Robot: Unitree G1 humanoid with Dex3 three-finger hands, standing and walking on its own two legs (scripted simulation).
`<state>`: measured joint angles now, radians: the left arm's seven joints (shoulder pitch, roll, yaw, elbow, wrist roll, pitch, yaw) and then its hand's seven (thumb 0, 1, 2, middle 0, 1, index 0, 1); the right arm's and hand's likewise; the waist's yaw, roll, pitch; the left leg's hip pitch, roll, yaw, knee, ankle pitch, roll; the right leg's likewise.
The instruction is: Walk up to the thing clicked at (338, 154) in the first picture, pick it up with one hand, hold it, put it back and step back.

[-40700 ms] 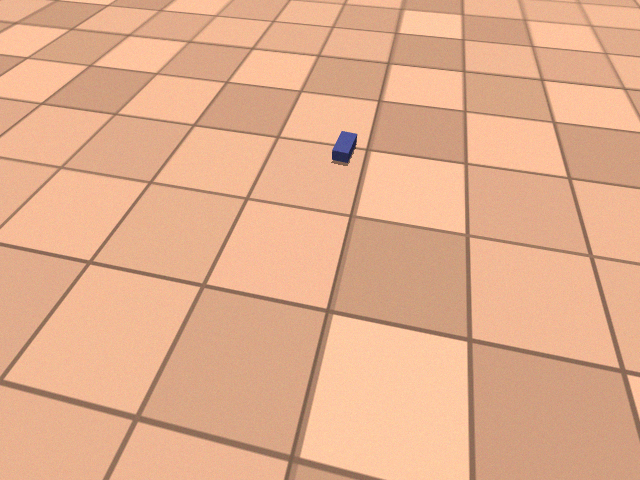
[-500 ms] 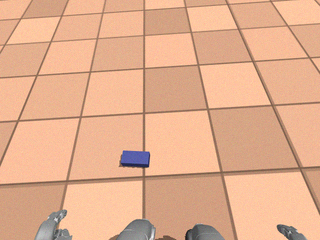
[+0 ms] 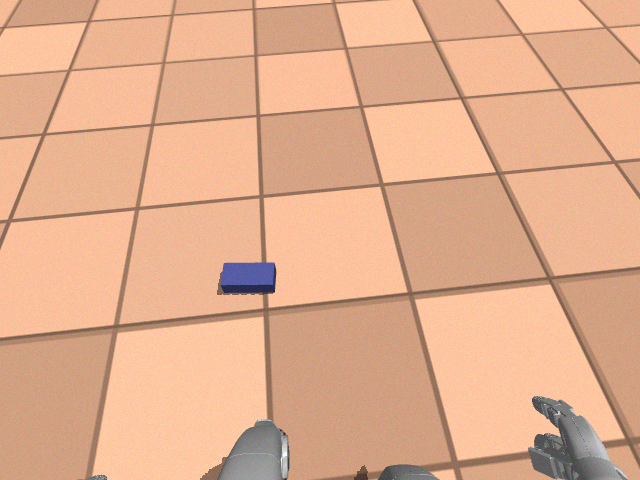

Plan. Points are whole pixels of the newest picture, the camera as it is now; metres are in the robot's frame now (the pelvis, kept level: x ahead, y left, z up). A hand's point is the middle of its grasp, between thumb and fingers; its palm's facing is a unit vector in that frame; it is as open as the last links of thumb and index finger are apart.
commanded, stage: step back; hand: left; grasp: from above
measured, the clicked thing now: (249, 277) +0.72 +0.27 -0.72
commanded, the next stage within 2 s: stand in 1.92 s
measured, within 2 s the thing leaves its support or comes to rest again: neither
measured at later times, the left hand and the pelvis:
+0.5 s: hand out of the picture -0.06 +0.27 -0.13, palm faces +0.09 -0.91 -0.40, open 7.4 cm; pelvis -0.17 -0.01 +0.01, yaw +5 degrees
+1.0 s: hand out of the picture -0.28 +0.26 -0.12, palm faces +0.12 -0.88 -0.47, open 7.4 cm; pelvis -0.33 -0.04 +0.01, yaw +7 degrees
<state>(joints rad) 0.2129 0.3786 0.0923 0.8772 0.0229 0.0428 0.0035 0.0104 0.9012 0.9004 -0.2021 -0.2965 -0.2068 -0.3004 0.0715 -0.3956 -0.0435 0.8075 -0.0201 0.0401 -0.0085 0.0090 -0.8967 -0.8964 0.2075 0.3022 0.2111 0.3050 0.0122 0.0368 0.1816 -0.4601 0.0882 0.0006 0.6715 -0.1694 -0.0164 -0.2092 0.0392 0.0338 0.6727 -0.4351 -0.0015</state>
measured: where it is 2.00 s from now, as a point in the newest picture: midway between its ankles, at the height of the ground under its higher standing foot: outside the picture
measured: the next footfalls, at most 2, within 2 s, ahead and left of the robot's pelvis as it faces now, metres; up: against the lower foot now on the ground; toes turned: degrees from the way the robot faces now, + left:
left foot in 0.36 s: -0.10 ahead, +0.11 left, +0.00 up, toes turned +4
right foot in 0.68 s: -0.26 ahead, -0.14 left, +0.00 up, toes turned +6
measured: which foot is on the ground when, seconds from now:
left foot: down 0.00-0.00, up 0.02-0.34, down 0.36-0.72, up 0.74-1.00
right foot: down 0.00-0.38, up 0.40-0.66, down 0.68-1.00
